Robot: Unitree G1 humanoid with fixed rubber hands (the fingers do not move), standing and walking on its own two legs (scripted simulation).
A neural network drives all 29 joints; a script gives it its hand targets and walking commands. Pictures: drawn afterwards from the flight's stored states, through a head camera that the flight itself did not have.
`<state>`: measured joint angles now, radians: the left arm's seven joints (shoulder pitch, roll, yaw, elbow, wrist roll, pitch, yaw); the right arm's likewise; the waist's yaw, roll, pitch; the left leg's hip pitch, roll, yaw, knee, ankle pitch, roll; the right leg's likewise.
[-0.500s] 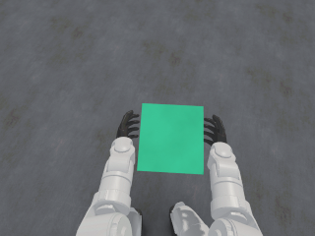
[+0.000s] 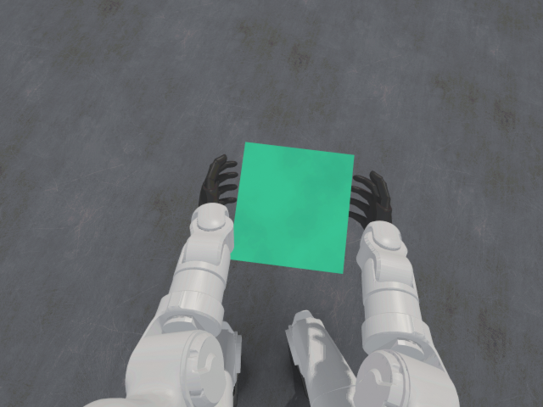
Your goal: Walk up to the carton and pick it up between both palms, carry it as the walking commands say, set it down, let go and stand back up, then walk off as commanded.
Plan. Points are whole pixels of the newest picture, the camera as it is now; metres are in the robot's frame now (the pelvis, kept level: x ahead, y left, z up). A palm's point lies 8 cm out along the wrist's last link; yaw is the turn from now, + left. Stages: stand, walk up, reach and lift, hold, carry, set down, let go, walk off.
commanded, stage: set down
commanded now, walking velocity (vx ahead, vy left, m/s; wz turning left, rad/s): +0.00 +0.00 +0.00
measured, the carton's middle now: (289, 212) +0.41 -0.08 -0.13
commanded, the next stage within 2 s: none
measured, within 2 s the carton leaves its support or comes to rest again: neither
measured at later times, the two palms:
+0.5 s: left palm (225, 206) +0.44 +0.03 -0.14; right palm (361, 223) +0.37 -0.21 -0.14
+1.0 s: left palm (228, 207) +0.47 +0.03 -0.22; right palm (349, 223) +0.40 -0.22 -0.22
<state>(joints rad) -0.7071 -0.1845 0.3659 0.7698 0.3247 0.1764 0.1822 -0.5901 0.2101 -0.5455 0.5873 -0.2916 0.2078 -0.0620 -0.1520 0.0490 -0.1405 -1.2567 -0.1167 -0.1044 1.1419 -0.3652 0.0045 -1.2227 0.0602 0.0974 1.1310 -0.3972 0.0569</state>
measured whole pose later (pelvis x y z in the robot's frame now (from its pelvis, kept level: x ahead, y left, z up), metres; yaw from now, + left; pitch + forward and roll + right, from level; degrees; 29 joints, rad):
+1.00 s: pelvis -0.03 +0.00 -0.14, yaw -1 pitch +41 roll -3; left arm -1.09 -0.07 0.38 0.89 0.27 0.21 0.22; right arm -0.92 0.11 -0.59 0.64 -0.25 0.27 -0.08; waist -0.14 0.08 -0.12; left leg -1.91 -0.18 -0.11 1.68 -0.48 -0.04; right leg -1.87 0.11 0.08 1.67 -0.53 0.08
